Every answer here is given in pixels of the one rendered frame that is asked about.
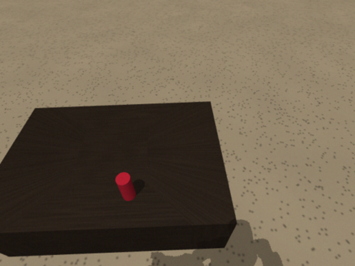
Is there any can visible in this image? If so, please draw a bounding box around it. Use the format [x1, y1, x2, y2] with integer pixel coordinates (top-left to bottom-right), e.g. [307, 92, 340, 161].
[115, 172, 136, 201]

